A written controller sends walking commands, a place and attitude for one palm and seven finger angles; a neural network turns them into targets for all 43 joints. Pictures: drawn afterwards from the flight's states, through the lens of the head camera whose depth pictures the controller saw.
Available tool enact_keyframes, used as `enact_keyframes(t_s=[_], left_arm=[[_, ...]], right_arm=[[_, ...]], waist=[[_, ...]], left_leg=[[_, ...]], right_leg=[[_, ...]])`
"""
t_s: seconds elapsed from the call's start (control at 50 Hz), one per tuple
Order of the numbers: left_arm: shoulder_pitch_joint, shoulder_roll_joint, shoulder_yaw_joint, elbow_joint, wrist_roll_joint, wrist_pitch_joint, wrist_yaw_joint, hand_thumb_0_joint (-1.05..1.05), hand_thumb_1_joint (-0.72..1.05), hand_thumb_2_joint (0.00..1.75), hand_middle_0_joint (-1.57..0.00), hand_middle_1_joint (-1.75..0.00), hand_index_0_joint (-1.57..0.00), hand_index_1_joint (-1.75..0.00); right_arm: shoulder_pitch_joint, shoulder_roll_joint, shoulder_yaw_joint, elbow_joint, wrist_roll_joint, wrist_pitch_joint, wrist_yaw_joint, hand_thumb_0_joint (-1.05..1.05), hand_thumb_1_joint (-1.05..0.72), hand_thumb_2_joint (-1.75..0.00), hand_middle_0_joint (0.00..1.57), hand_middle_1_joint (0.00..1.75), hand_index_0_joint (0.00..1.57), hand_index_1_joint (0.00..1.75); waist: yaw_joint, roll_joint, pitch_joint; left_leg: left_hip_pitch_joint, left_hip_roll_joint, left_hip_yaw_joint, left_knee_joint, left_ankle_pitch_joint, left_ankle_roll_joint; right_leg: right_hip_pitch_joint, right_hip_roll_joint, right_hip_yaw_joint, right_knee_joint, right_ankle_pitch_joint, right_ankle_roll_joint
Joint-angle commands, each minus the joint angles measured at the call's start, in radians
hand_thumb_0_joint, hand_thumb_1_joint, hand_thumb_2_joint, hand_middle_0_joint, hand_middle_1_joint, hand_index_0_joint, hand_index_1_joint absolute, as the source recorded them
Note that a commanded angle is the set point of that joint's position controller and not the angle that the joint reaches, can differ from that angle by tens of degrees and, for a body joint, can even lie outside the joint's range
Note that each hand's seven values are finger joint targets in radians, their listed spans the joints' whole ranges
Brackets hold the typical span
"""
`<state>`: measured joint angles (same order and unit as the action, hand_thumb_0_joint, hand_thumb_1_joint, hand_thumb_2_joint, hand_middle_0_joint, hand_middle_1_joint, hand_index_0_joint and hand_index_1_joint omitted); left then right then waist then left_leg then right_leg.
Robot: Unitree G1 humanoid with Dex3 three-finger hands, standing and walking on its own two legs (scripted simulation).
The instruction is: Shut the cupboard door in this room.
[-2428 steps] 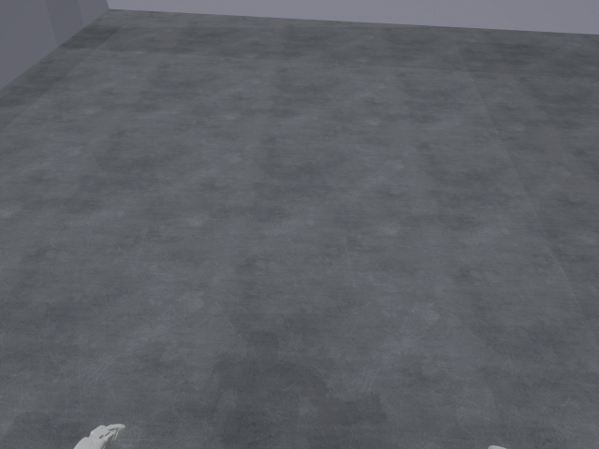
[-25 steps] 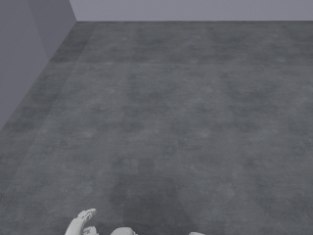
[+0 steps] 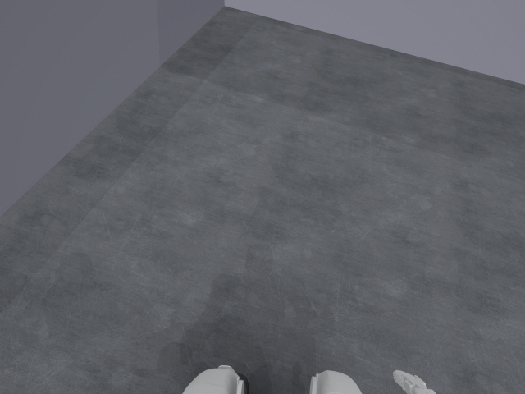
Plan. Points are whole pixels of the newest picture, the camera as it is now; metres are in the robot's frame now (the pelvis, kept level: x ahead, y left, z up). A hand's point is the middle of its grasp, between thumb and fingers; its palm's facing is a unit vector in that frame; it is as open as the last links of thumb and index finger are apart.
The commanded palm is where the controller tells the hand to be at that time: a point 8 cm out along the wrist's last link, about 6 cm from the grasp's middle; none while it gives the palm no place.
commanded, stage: walk to a spot facing it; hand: left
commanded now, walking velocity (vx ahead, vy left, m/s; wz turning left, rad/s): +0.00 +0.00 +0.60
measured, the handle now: out of the picture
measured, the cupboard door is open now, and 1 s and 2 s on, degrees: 100 100 100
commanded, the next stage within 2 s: none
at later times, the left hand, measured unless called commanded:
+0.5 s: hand out of the picture +0.11 +0.15 -0.13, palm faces +0.28 -0.92 -0.28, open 7.4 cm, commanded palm none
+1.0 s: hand out of the picture -0.07 +0.18 -0.17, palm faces +0.62 -0.74 -0.26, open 7.4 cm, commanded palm none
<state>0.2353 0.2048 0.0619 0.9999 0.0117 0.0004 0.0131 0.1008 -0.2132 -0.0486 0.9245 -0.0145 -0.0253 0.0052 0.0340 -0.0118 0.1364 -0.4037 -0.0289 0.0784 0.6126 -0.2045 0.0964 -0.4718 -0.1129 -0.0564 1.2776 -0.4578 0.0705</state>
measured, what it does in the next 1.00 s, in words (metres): steps on the spot, turning left: right foot, then left foot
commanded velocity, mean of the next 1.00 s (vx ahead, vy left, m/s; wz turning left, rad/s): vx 0.00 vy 0.00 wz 0.60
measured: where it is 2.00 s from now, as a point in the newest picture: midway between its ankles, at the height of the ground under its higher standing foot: outside the picture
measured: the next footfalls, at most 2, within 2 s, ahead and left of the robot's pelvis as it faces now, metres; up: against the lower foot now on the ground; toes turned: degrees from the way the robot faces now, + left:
right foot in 0.38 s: +0.10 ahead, -0.17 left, +0.00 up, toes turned +11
left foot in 0.84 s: +0.01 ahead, +0.07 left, +0.00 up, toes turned +36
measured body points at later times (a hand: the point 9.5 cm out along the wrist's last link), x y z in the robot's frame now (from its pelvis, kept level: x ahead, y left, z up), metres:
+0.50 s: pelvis +0.05 -0.07 +0.01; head +0.10 -0.09 +0.46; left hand +0.10 +0.19 -0.11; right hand +0.16 -0.31 -0.15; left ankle +0.02 +0.05 -0.66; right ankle +0.06 -0.18 -0.72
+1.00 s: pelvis +0.04 -0.02 +0.01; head +0.06 +0.03 +0.46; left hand -0.10 +0.22 -0.15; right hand +0.31 -0.14 -0.10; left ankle -0.02 +0.05 -0.72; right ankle +0.10 -0.18 -0.64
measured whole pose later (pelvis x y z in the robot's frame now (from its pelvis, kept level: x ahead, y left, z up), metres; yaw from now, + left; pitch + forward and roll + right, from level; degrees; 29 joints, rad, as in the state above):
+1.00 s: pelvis +0.04 -0.02 +0.01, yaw +36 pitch +0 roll -2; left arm 0.23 0.29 0.08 0.95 0.01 0.06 0.01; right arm 0.07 -0.23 -0.05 0.88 -0.01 0.02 0.01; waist 0.04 -0.04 0.11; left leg -0.26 -0.01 0.01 0.56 -0.30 0.04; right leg -0.46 -0.14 -0.07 1.14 -0.49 0.09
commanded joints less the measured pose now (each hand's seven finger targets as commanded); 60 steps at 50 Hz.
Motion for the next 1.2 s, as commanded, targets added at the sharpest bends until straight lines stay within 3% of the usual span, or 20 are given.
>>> enact_keyframes(t_s=[0.0, 0.1, 0.22, 0.32, 0.34, 0.36, 0.38, 0.4, 0.42, 0.46, 0.5, 0.72, 0.78, 0.8, 0.82, 0.84, 0.86, 0.9, 0.96, 1.18], left_arm=[[0.092, 0.07, 0.026, -0.076, 0.007, 0.013, 0.0, 0.0, 0.9, 0.9, -0.2, -0.3, -0.2, -0.3], [-0.01, 0.089, 0.03, -0.136, 0.009, 0.025, 0.002, 0.0, 0.9, 0.9, -0.2, -0.3, -0.2, -0.3], [-0.11, 0.094, 0.023, -0.202, 0.003, 0.017, 0.003, 0.0, 0.9, 0.9, -0.2, -0.3, -0.2, -0.3], [-0.023, 0.107, 0.025, -0.2, -0.01, 0.0, 0.011, 0.0, 0.9, 0.9, -0.2, -0.3, -0.2, -0.3], [0.022, 0.132, 0.03, -0.192, -0.009, -0.009, 0.014, 0.0, 0.9, 0.9, -0.2, -0.3, -0.2, -0.3], [0.037, 0.212, 0.045, -0.193, 0.006, -0.017, 0.02, 0.0, 0.9, 0.9, -0.2, -0.3, -0.2, -0.3], [0.022, 0.252, 0.045, -0.203, 0.009, -0.013, 0.021, 0.0, 0.9, 0.9, -0.2, -0.3, -0.2, -0.3], [-0.016, 0.218, 0.037, -0.218, 0.004, -0.014, 0.023, 0.0, 0.9, 0.9, -0.2, -0.3, -0.2, -0.3], [-0.072, 0.169, 0.035, -0.223, 0.002, -0.02, 0.029, 0.0, 0.9, 0.9, -0.2, -0.3, -0.2, -0.3], [-0.108, 0.142, 0.019, -0.227, 0.003, -0.019, 0.023, 0.0, 0.9, 0.9, -0.2, -0.3, -0.2, -0.3], [-0.048, 0.146, 0.02, -0.208, 0.004, -0.023, 0.02, 0.0, 0.9, 0.9, -0.2, -0.3, -0.2, -0.3], [0.095, 0.227, 0.045, -0.146, 0.017, -0.003, 0.016, 0.0, 0.9, 0.9, -0.2, -0.3, -0.2, -0.3], [0.067, 0.247, 0.054, -0.145, 0.01, -0.001, 0.01, 0.0, 0.9, 0.9, -0.2, -0.3, -0.2, -0.3], [0.056, 0.238, 0.053, -0.149, 0.002, -0.001, 0.007, 0.0, 0.9, 0.9, -0.2, -0.3, -0.2, -0.3], [0.033, 0.179, 0.041, -0.183, -0.005, 0.0, -0.003, 0.0, 0.9, 0.9, -0.2, -0.3, -0.2, -0.3], [-0.019, 0.125, 0.018, -0.219, -0.004, 0.008, -0.002, 0.0, 0.9, 0.9, -0.2, -0.3, -0.2, -0.3], [-0.039, 0.157, 0.023, -0.224, 0.0, 0.019, 0.007, 0.0, 0.9, 0.9, -0.2, -0.3, -0.2, -0.3], [-0.078, 0.152, 0.028, -0.192, 0.002, 0.027, 0.008, 0.0, 0.9, 0.9, -0.2, -0.3, -0.2, -0.3], [-0.027, 0.153, 0.033, -0.157, 0.002, 0.029, -0.008, 0.0, 0.9, 0.9, -0.2, -0.3, -0.2, -0.3], [-0.14, 0.134, 0.018, -0.225, -0.005, 0.025, 0.0, 0.0, 0.9, 0.9, -0.2, -0.3, -0.2, -0.3]], right_arm=[[0.064, -0.158, -0.047, -0.057, -0.003, 0.0, -0.012, 0.0, -0.9, -0.9, 0.2, 0.3, 0.2, 0.3], [0.096, -0.166, -0.062, -0.062, -0.004, 0.017, -0.007, 0.0, -0.9, -0.9, 0.2, 0.3, 0.2, 0.3], [0.147, -0.178, -0.077, -0.06, -0.008, 0.03, -0.011, 0.0, -0.9, -0.9, 0.2, 0.3, 0.2, 0.3], [0.109, -0.17, -0.085, -0.079, -0.002, 0.041, -0.011, 0.0, -0.9, -0.9, 0.2, 0.3, 0.2, 0.3], [0.106, -0.15, -0.081, -0.083, 0.005, 0.039, -0.006, 0.0, -0.9, -0.9, 0.2, 0.3, 0.2, 0.3], [0.121, -0.087, -0.075, -0.098, 0.015, 0.038, 0.001, 0.0, -0.9, -0.9, 0.2, 0.3, 0.2, 0.3], [0.088, -0.102, -0.077, -0.118, 0.005, 0.039, -0.001, 0.0, -0.9, -0.9, 0.2, 0.3, 0.2, 0.3], [0.109, -0.135, -0.084, -0.102, -0.004, 0.051, 0.002, 0.0, -0.9, -0.9, 0.2, 0.3, 0.2, 0.3], [0.119, -0.131, -0.086, -0.084, -0.005, 0.064, 0.006, 0.0, -0.9, -0.9, 0.2, 0.3, 0.2, 0.3], [0.121, -0.109, -0.075, -0.06, -0.007, 0.074, 0.016, 0.0, -0.9, -0.9, 0.2, 0.3, 0.2, 0.3], [0.101, -0.092, -0.067, -0.06, -0.005, 0.077, 0.022, 0.0, -0.9, -0.9, 0.2, 0.3, 0.2, 0.3], [-0.07, -0.081, -0.033, -0.101, 0.005, 0.073, 0.028, 0.0, -0.9, -0.9, 0.2, 0.3, 0.2, 0.3], [0.005, -0.113, -0.039, -0.092, 0.003, 0.059, 0.024, 0.0, -0.9, -0.9, 0.2, 0.3, 0.2, 0.3], [0.079, -0.158, -0.052, -0.073, -0.002, 0.05, 0.023, 0.0, -0.9, -0.9, 0.2, 0.3, 0.2, 0.3], [0.149, -0.277, -0.084, -0.065, -0.008, 0.041, 0.016, 0.0, -0.9, -0.9, 0.2, 0.3, 0.2, 0.3], [0.219, -0.351, -0.102, -0.05, 0.006, 0.043, 0.006, 0.0, -0.9, -0.9, 0.2, 0.3, 0.2, 0.3], [0.217, -0.327, -0.088, -0.036, 0.011, 0.049, 0.004, 0.0, -0.9, -0.9, 0.2, 0.3, 0.2, 0.3], [0.115, -0.262, -0.076, -0.058, 0.0, 0.044, -0.016, 0.0, -0.9, -0.9, 0.2, 0.3, 0.2, 0.3], [0.037, -0.215, -0.057, -0.084, 0.0, 0.036, -0.016, 0.0, -0.9, -0.9, 0.2, 0.3, 0.2, 0.3], [0.111, -0.217, -0.071, -0.079, -0.007, 0.039, -0.012, 0.0, -0.9, -0.9, 0.2, 0.3, 0.2, 0.3]], waist=[[-0.012, 0.091, -0.205], [-0.038, 0.115, -0.174], [-0.068, 0.147, -0.189], [-0.026, 0.144, -0.24], [-0.005, 0.092, -0.275], [0.0, -0.168, -0.293], [0.003, -0.248, -0.237], [-0.023, -0.14, -0.217], [-0.046, -0.196, -0.185], [-0.068, -0.147, -0.114], [-0.047, -0.166, -0.118], [0.032, -0.252, -0.16], [-0.017, -0.211, -0.216], [-0.064, -0.126, -0.266], [-0.112, 0.171, -0.316], [-0.146, 0.324, -0.348], [-0.13, 0.21, -0.329], [-0.102, 0.241, -0.22], [-0.043, 0.158, -0.169], [-0.065, 0.164, -0.163]], left_leg=[[0.097, 0.245, -0.262, -0.294, 0.281, 0.07], [0.111, 0.235, -0.365, -0.328, 0.083, 0.078], [0.176, 0.225, -0.468, -0.265, 0.185, 0.093], [0.092, 0.164, -0.493, -0.149, 0.334, 0.04], [0.009, 0.123, -0.452, -0.076, 0.229, -0.01], [-0.2, 0.001, -0.276, 0.115, -0.091, -0.098], [-0.25, -0.059, -0.135, 0.322, -0.381, -0.146], [-0.204, -0.015, -0.177, 0.492, -0.333, -0.143], [-0.201, 0.023, -0.189, 0.551, -0.3, -0.149], [-0.219, 0.043, -0.144, 0.622, -0.207, -0.171], [-0.228, 0.043, -0.116, 0.592, -0.185, -0.182], [-0.044, 0.039, 0.014, 0.14, -0.238, -0.162], [0.134, 0.02, 0.047, -0.083, -0.09, -0.139], [0.318, 0.051, 0.011, -0.204, 0.08, -0.118], [0.538, 0.287, -0.293, -0.223, 0.381, -0.016], [0.568, 0.468, -0.502, -0.205, 0.826, 0.117], [0.53, 0.477, -0.394, -0.186, 0.792, 0.151], [0.402, 0.35, -0.35, -0.208, 0.669, 0.108], [0.313, 0.248, -0.254, -0.231, 0.552, 0.045], [0.276, 0.235, -0.421, -0.23, 0.406, 0.081]], right_leg=[[-0.011, -0.01, 0.039, -0.074, 0.105, 0.023], [-0.066, 0.001, 0.052, -0.205, 0.129, 0.038], [-0.022, 0.052, 0.052, -0.419, 0.034, 0.028], [0.26, 0.097, 0.041, -0.785, 0.157, 0.001], [0.407, 0.032, 0.087, -0.934, 0.25, -0.017], [0.581, -0.218, 0.298, -1.012, 0.329, -0.095], [0.475, -0.406, 0.409, -0.986, 0.534, -0.201], [0.371, -0.373, 0.318, -0.969, 0.554, -0.232], [0.317, -0.333, 0.261, -0.976, 0.548, -0.213], [0.316, -0.244, 0.122, -0.941, 0.615, -0.188], [0.37, -0.217, 0.048, -0.915, 0.705, -0.163], [0.479, -0.252, -0.067, -0.82, 0.838, -0.162], [0.431, -0.251, -0.129, -0.698, 0.796, -0.116], [0.324, -0.234, -0.154, -0.542, 0.705, -0.076], [0.03, -0.1, -0.178, -0.306, 0.179, -0.006], [-0.133, -0.019, -0.087, -0.139, -0.24, 0.026], [-0.139, -0.05, -0.017, -0.098, -0.222, 0.012], [-0.148, -0.046, 0.026, -0.079, -0.097, 0.022], [-0.097, -0.017, 0.022, -0.098, 0.041, 0.031], [-0.041, 0.041, 0.047, -0.382, 0.035, 0.039]])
